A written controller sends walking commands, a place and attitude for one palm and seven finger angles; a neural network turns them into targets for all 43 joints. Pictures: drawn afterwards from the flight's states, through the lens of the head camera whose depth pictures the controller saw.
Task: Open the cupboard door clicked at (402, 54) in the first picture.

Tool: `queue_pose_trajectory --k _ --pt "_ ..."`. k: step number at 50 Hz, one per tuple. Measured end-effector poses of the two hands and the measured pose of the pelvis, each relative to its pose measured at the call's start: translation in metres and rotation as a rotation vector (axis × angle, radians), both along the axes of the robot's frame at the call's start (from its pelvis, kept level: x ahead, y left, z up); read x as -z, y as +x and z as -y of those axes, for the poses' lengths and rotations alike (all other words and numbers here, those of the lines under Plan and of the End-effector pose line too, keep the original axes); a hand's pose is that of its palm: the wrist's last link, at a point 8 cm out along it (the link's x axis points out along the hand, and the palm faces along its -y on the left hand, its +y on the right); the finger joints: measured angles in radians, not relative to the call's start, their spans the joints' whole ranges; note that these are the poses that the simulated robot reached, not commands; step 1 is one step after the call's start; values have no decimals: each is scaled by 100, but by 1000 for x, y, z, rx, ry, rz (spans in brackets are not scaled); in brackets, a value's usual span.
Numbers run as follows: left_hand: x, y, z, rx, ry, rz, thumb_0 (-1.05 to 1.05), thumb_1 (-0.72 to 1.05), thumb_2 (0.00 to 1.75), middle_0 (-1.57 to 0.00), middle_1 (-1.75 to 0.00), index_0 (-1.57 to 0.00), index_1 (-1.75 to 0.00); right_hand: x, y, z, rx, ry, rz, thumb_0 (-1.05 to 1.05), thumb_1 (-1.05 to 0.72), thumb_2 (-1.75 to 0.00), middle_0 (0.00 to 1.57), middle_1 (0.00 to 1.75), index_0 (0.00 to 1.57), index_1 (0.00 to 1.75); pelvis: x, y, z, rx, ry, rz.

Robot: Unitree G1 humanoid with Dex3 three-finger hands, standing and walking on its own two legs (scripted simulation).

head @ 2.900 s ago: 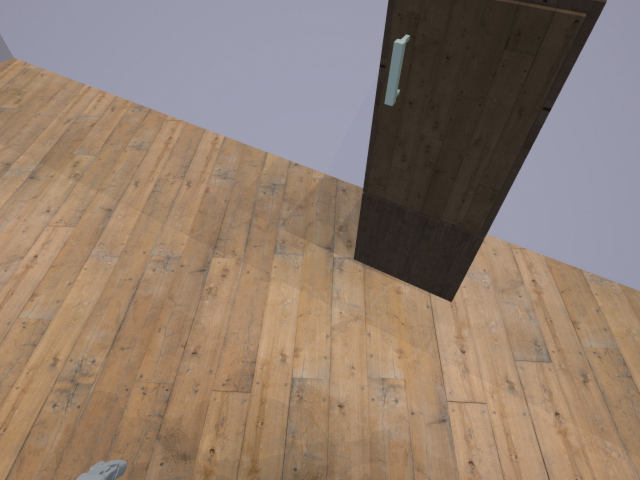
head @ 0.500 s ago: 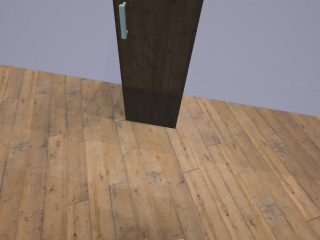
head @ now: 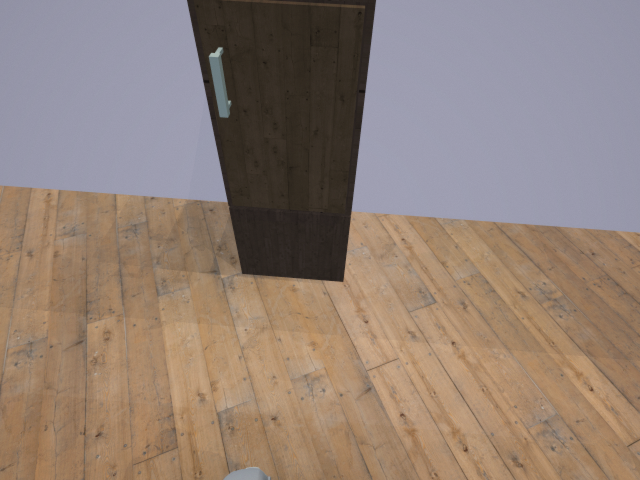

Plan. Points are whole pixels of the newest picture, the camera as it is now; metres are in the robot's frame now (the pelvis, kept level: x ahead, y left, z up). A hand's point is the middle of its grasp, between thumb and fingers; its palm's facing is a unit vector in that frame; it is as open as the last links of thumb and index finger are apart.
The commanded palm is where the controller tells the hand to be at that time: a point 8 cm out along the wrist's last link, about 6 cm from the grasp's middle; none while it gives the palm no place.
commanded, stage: take the last steps up to it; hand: left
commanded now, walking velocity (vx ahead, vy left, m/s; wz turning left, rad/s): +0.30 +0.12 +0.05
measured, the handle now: (222, 83) +0.94 +0.29 +0.04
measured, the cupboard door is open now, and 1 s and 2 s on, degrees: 0 0 0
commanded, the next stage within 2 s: come to a stop and stand still in 0.80 s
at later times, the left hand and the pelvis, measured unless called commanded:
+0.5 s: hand (148, 420) +0.24 +0.28 -0.17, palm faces +0.03 -0.99 -0.16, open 7.3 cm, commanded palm none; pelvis +0.16 +0.11 +0.00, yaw -1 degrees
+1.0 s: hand (182, 332) +0.40 +0.28 -0.18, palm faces +0.04 -0.98 -0.21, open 7.1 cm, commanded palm none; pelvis +0.36 +0.09 -0.01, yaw -1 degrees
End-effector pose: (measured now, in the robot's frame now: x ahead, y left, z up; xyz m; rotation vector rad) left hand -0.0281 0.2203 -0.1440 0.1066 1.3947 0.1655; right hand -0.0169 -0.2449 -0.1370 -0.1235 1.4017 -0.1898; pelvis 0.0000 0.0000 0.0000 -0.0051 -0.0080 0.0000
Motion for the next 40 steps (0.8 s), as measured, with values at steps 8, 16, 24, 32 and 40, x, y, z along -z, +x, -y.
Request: queue_pose_trajectory --k 8,16,24,32,40 --pt "30 -5 -58 -76 -30 -153 1 91 90 -20 -30 -21 -30 5 92 -50 -78 -59 104 0 -90 -89 20 30 19 30 23 50 -57 -24 -21 -8" --pt "13 111 -110 2 0 -14 1 92 90 -20 -30 -20 -30 -2 116 -115 -14 -21 103 0 -91 -89 20 30 20 30 4 95 -92 10 -3 -4" --pt "-3 241 -116 51 -3 175 0 92 90 -20 -30 -20 -30 5 115 -162 61 61 -18 0 -91 -89 20 30 20 30 0 150 -110 15 21 4" --pt "0 348 -93 129 -35 218 0 91 90 -20 -30 -20 -30 9 122 -178 145 92 -155 0 -90 -89 20 30 20 30 7 216 -108 31 16 9" --pt "16 428 -65 124 -43 278 0 91 90 -20 -30 -20 -30 16 168 -153 164 90 -288 0 -90 -89 20 30 20 30 24 293 -84 24 -2 15"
